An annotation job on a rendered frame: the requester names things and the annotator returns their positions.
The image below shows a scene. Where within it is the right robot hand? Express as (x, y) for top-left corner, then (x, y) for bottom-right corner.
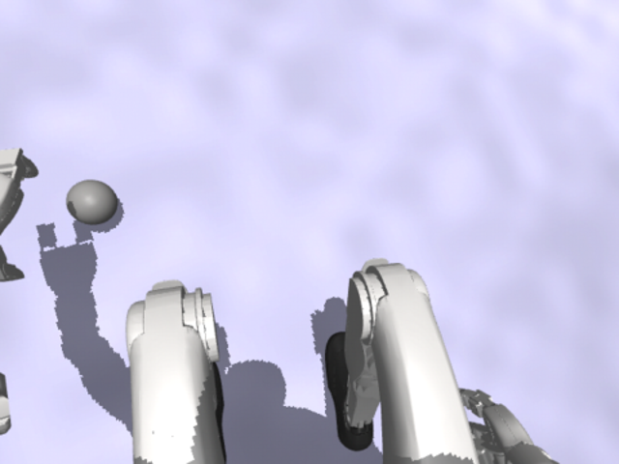
(459, 389), (535, 464)

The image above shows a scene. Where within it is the left robot hand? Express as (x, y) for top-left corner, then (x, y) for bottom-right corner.
(0, 148), (39, 282)

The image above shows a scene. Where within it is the right robot arm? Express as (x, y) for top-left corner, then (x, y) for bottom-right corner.
(505, 444), (560, 464)

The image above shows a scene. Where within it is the right robot foot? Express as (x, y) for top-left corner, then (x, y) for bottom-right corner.
(325, 332), (373, 451)

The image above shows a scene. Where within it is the ball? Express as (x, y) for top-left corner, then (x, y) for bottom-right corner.
(66, 180), (118, 225)

